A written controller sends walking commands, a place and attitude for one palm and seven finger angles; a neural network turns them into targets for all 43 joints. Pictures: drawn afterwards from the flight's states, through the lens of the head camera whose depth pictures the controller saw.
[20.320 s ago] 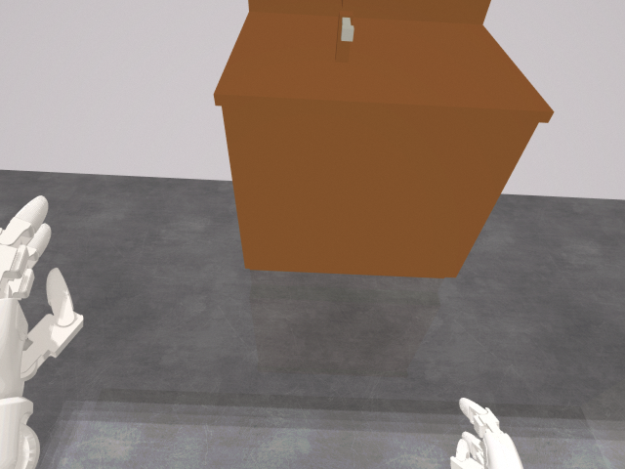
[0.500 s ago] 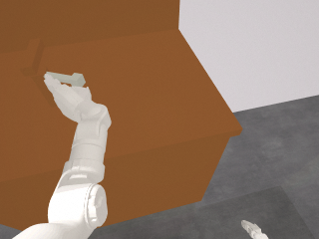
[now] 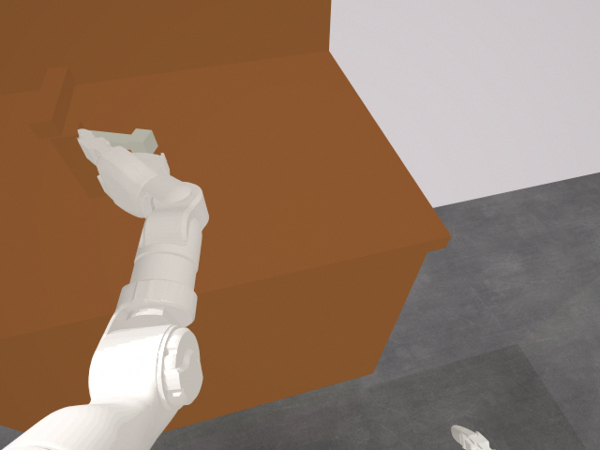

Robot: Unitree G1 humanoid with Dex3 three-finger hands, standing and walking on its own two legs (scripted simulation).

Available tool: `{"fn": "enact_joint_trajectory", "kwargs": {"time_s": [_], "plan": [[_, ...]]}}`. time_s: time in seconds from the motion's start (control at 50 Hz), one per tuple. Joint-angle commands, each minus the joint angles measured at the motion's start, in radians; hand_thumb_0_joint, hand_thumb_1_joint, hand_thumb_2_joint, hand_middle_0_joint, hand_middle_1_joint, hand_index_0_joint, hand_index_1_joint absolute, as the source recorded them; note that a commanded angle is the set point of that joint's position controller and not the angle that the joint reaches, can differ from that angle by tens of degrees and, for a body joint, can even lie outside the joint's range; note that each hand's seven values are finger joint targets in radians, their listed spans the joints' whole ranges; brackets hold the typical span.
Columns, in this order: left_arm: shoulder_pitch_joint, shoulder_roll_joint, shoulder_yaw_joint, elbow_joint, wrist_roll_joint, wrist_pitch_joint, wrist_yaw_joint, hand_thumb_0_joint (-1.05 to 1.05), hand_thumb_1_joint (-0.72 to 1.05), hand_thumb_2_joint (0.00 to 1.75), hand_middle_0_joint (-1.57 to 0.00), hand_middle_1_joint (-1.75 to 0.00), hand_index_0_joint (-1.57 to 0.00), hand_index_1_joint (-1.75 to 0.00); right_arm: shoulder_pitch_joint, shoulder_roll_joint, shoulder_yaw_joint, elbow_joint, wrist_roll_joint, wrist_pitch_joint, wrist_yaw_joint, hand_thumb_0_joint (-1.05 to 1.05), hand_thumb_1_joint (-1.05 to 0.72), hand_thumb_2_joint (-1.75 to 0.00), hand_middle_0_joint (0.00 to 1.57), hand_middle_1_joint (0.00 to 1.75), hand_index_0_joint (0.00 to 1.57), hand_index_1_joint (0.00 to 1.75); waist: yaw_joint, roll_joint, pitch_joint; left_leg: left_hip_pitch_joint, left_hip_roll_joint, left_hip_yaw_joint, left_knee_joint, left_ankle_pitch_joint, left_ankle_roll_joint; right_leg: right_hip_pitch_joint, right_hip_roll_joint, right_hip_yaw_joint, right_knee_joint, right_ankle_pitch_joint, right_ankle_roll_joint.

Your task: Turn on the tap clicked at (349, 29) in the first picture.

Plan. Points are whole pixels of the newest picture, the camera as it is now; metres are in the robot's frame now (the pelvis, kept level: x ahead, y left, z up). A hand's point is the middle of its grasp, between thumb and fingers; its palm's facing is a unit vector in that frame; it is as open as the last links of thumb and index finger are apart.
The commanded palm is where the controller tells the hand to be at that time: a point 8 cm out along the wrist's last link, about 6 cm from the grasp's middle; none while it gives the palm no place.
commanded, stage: push the lever round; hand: left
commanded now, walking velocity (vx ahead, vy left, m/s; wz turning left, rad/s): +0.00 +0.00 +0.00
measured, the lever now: (142, 143) +0.49 +0.24 +0.15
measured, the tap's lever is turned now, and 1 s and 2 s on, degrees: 65 73 73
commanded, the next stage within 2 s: lift the hand up off the lever in 0.10 s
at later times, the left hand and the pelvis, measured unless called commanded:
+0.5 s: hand (164, 153) +0.46 +0.20 +0.15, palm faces +0.82 -0.57 -0.09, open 7.8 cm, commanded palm +0.41 +0.22 +0.16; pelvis -0.01 +0.00 +0.00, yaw -1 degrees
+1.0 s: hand (164, 140) +0.47 +0.20 +0.17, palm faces +0.80 -0.59 -0.08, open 7.8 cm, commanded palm +0.41 +0.22 +0.18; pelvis +0.00 +0.00 +0.00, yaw -1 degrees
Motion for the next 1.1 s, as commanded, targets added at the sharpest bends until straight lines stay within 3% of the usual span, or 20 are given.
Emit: {"fn": "enact_joint_trajectory", "kwargs": {"time_s": [0.0, 0.04, 0.06, 0.18, 0.26, 0.3, 0.34, 0.4, 0.44, 0.46, 0.52, 0.56, 0.64, 0.72, 0.76, 0.88, 0.94, 0.98, 1.0, 1.08], "plan": [[-0.523, 0.17, -0.059, -0.196, 0.047, -0.073, -0.007, 0.0, 0.9, 0.9, -0.15, -0.15, -0.15, -0.15, -0.012, -0.121, -0.042, -0.105, -0.007, -0.031, -0.003, 0.0, -0.9, -0.9, 0.2, 0.3, 0.2, 0.3, -0.02, -0.045, -0.371, -0.023, -0.011, 0.05, -0.032, 0.299, 0.014, 0.325, -0.049, 0.054, -0.044, 0.239, 0.062], [-0.533, 0.192, -0.045, -0.171, 0.047, -0.078, -0.008, 0.0, 0.9, 0.9, -0.15, -0.15, -0.15, -0.15, -0.006, -0.125, -0.041, -0.102, -0.005, -0.032, -0.003, 0.0, -0.9, -0.9, 0.2, 0.3, 0.2, 0.3, -0.024, -0.069, -0.352, -0.052, -0.011, 0.048, -0.036, 0.245, 0.02, 0.319, -0.051, 0.062, -0.059, 0.182, 0.067], [-0.548, 0.227, -0.022, -0.167, 0.052, -0.085, -0.008, 0.0, 0.9, 0.9, -0.15, -0.15, -0.15, -0.15, -0.008, -0.13, -0.042, -0.1, -0.004, -0.032, -0.006, 0.0, -0.9, -0.9, 0.2, 0.3, 0.2, 0.3, -0.022, -0.044, -0.35, -0.052, -0.013, 0.044, -0.038, 0.238, 0.021, 0.313, -0.05, 0.062, -0.056, 0.166, 0.062], [-0.591, 0.257, -0.014, -0.11, 0.061, -0.109, -0.005, 0.0, 0.9, 0.9, -0.15, -0.15, -0.15, -0.15, 0.014, -0.132, -0.04, -0.093, -0.006, -0.036, -0.004, 0.0, -0.9, -0.9, 0.2, 0.3, 0.2, 0.3, -0.039, -0.054, -0.345, -0.087, -0.015, 0.047, -0.033, 0.18, 0.032, 0.296, -0.053, 0.077, -0.067, 0.109, 0.07], [-0.598, 0.32, 0.035, -0.15, 0.065, -0.127, -0.005, 0.0, 0.9, 0.9, -0.15, -0.15, -0.15, -0.15, 0.021, -0.135, -0.048, -0.099, -0.009, -0.034, -0.004, 0.0, -0.9, -0.9, 0.2, 0.3, 0.2, 0.3, -0.022, -0.01, -0.413, -0.082, -0.019, 0.05, -0.028, 0.204, 0.033, 0.348, -0.055, 0.087, -0.06, 0.159, 0.068], [-0.598, 0.283, 0.001, -0.126, 0.061, -0.126, -0.011, 0.0, 0.9, 0.9, -0.15, -0.15, -0.15, -0.15, 0.03, -0.132, -0.044, -0.1, -0.007, -0.037, 0.0, 0.0, -0.9, -0.9, 0.2, 0.3, 0.2, 0.3, -0.034, -0.029, -0.389, -0.086, -0.017, 0.051, -0.03, 0.202, 0.033, 0.332, -0.049, 0.079, -0.061, 0.151, 0.069], [-0.597, 0.29, 0.005, -0.098, 0.061, -0.125, -0.014, 0.0, 0.9, 0.9, -0.15, -0.15, -0.15, -0.15, 0.033, -0.138, -0.044, -0.097, -0.007, -0.041, 0.002, 0.0, -0.9, -0.9, 0.2, 0.3, 0.2, 0.3, -0.042, -0.057, -0.359, -0.099, -0.015, 0.054, -0.033, 0.168, 0.037, 0.315, -0.05, 0.085, -0.078, 0.1, 0.073], [-0.635, 0.278, -0.013, -0.119, 0.057, -0.133, -0.016, 0.0, 0.9, 0.9, -0.15, -0.15, -0.15, -0.15, 0.036, -0.137, -0.043, -0.098, -0.006, -0.048, 0.004, 0.0, -0.9, -0.9, 0.2, 0.3, 0.2, 0.3, -0.043, -0.031, -0.37, -0.083, -0.018, 0.053, -0.042, 0.167, 0.039, 0.313, -0.047, 0.084, -0.083, 0.091, 0.07], [-0.631, 0.287, -0.005, -0.109, 0.051, -0.133, -0.016, 0.0, 0.9, 0.9, -0.15, -0.15, -0.15, -0.15, 0.037, -0.137, -0.043, -0.096, -0.006, -0.051, 0.004, 0.0, -0.9, -0.9, 0.2, 0.3, 0.2, 0.3, -0.043, -0.048, -0.367, -0.092, -0.019, 0.055, -0.043, 0.152, 0.04, 0.32, -0.048, 0.09, -0.093, 0.073, 0.074], [-0.627, 0.334, 0.034, -0.103, 0.053, -0.136, -0.015, 0.0, 0.9, 0.9, -0.15, -0.15, -0.15, -0.15, 0.034, -0.142, -0.046, -0.092, -0.007, -0.049, 0.001, 0.0, -0.9, -0.9, 0.2, 0.3, 0.2, 0.3, -0.036, -0.037, -0.369, -0.092, -0.019, 0.051, -0.044, 0.143, 0.041, 0.323, -0.048, 0.09, -0.095, 0.053, 0.071], [-0.651, 0.288, -0.007, -0.121, 0.057, -0.134, -0.014, 0.0, 0.9, 0.9, -0.15, -0.15, -0.15, -0.15, 0.042, -0.136, -0.045, -0.092, -0.009, -0.056, 0.008, 0.0, -0.9, -0.9, 0.2, 0.3, 0.2, 0.3, -0.041, -0.017, -0.382, -0.07, -0.017, 0.055, -0.048, 0.171, 0.039, 0.321, -0.045, 0.084, -0.088, 0.087, 0.069], [-0.645, 0.323, 0.022, -0.12, 0.061, -0.131, -0.013, 0.0, 0.9, 0.9, -0.15, -0.15, -0.15, -0.15, 0.042, -0.141, -0.046, -0.089, -0.011, -0.054, 0.007, 0.0, -0.9, -0.9, 0.2, 0.3, 0.2, 0.3, -0.029, 0.003, -0.384, -0.064, -0.018, 0.05, -0.053, 0.185, 0.037, 0.331, -0.043, 0.078, -0.081, 0.104, 0.064], [-0.638, 0.267, -0.021, -0.121, 0.054, -0.118, -0.018, 0.0, 0.9, 0.9, -0.15, -0.15, -0.15, -0.15, 0.042, -0.138, -0.046, -0.093, -0.008, -0.057, 0.011, 0.0, -0.9, -0.9, 0.2, 0.3, 0.2, 0.3, -0.042, -0.027, -0.373, -0.053, -0.016, 0.058, -0.055, 0.195, 0.036, 0.327, -0.041, 0.077, -0.09, 0.117, 0.067], [-0.635, 0.271, -0.01, -0.121, 0.047, -0.103, -0.018, 0.0, 0.9, 0.9, -0.15, -0.15, -0.15, -0.15, 0.04, -0.139, -0.045, -0.094, -0.009, -0.056, 0.01, 0.0, -0.9, -0.9, 0.2, 0.3, 0.2, 0.3, -0.034, -0.04, -0.369, -0.047, -0.016, 0.058, -0.066, 0.21, 0.035, 0.341, -0.042, 0.074, -0.092, 0.132, 0.068], [-0.618, 0.315, 0.029, -0.146, 0.047, -0.095, -0.018, 0.0, 0.9, 0.9, -0.15, -0.15, -0.15, -0.15, 0.035, -0.14, -0.047, -0.094, -0.008, -0.049, 0.006, 0.0, -0.9, -0.9, 0.2, 0.3, 0.2, 0.3, -0.015, -0.03, -0.389, -0.042, -0.017, 0.056, -0.07, 0.226, 0.034, 0.376, -0.045, 0.076, -0.092, 0.158, 0.065], [-0.589, 0.235, -0.029, -0.19, 0.049, -0.06, -0.026, 0.0, 0.9, 0.9, -0.15, -0.15, -0.15, -0.15, 0.021, -0.13, -0.043, -0.106, -0.004, -0.048, 0.008, 0.0, -0.9, -0.9, 0.2, 0.3, 0.2, 0.3, -0.014, -0.032, -0.361, -0.004, -0.009, 0.059, -0.083, 0.289, 0.027, 0.371, -0.041, 0.059, -0.084, 0.221, 0.06], [-0.589, 0.228, -0.034, -0.216, 0.039, -0.042, -0.027, 0.0, 0.9, 0.9, -0.15, -0.15, -0.15, -0.15, 0.013, -0.13, -0.045, -0.107, -0.004, -0.047, 0.006, 0.0, -0.9, -0.9, 0.2, 0.3, 0.2, 0.3, -0.015, -0.04, -0.366, 0.007, -0.01, 0.062, -0.085, 0.292, 0.026, 0.385, -0.042, 0.064, -0.095, 0.225, 0.061], [-0.554, 0.232, -0.02, -0.249, 0.032, -0.032, -0.026, 0.0, 0.9, 0.9, -0.15, -0.15, -0.15, -0.15, 0.006, -0.127, -0.048, -0.115, -0.003, -0.047, 0.003, 0.0, -0.9, -0.9, 0.2, 0.3, 0.2, 0.3, 0.002, -0.037, -0.398, 0.025, -0.01, 0.063, -0.089, 0.322, 0.022, 0.413, -0.043, 0.061, -0.089, 0.259, 0.059], [-0.556, 0.205, -0.042, -0.262, 0.028, -0.023, -0.028, 0.0, 0.9, 0.9, -0.15, -0.15, -0.15, -0.15, -0.002, -0.124, -0.043, -0.116, -0.001, -0.048, 0.004, 0.0, -0.9, -0.9, 0.2, 0.3, 0.2, 0.3, 0.002, -0.034, -0.382, 0.029, -0.01, 0.064, -0.092, 0.332, 0.019, 0.411, -0.042, 0.058, -0.089, 0.272, 0.059], [-0.511, 0.219, -0.028, -0.319, 0.03, 0.007, -0.032, 0.0, 0.9, 0.9, -0.15, -0.15, -0.15, -0.15, -0.021, -0.122, -0.044, -0.124, 0.002, -0.042, -0.001, 0.0, -0.9, -0.9, 0.2, 0.3, 0.2, 0.3, 0.02, -0.029, -0.394, 0.046, -0.007, 0.068, -0.097, 0.372, 0.015, 0.443, -0.047, 0.058, -0.086, 0.321, 0.058]]}}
